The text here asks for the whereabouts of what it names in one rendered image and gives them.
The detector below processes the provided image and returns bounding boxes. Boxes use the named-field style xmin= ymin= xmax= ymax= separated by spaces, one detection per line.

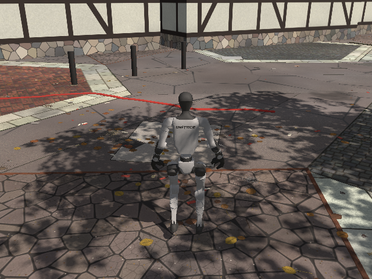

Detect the robot left forearm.
xmin=152 ymin=141 xmax=163 ymax=162

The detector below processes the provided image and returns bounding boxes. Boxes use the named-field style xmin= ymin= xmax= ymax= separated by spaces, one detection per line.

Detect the left robot hand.
xmin=151 ymin=160 xmax=164 ymax=171

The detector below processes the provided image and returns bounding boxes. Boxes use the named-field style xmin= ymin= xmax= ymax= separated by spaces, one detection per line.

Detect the right robot upper arm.
xmin=198 ymin=117 xmax=217 ymax=149

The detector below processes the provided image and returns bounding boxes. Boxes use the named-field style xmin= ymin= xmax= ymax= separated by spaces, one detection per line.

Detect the left robot upper arm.
xmin=157 ymin=117 xmax=173 ymax=149

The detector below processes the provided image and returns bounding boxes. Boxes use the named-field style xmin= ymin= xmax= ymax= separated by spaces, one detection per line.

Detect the humanoid robot torso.
xmin=172 ymin=115 xmax=199 ymax=174

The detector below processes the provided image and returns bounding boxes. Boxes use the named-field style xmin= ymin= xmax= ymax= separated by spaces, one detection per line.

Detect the left robot foot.
xmin=170 ymin=222 xmax=178 ymax=232

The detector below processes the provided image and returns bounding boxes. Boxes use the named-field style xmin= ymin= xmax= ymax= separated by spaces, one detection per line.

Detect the robot right forearm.
xmin=211 ymin=139 xmax=223 ymax=159

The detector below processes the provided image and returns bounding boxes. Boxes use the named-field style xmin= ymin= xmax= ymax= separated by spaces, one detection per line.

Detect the right robot hand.
xmin=211 ymin=157 xmax=225 ymax=169

